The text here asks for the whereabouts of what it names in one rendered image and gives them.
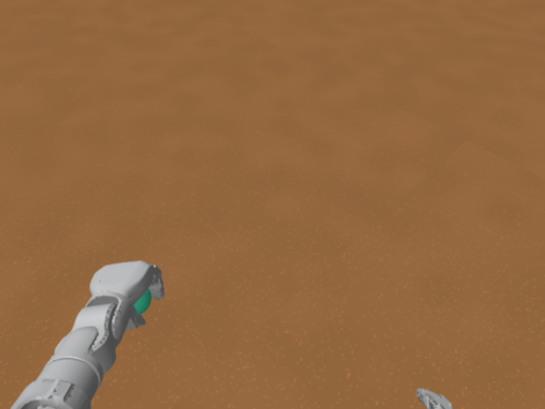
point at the right robot hand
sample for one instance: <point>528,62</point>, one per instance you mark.
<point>431,400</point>

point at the left robot hand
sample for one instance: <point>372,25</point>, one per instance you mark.
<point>131,279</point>

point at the left robot arm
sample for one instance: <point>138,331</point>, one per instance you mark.
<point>75,371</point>

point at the ball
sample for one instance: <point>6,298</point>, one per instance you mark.
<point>143,303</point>

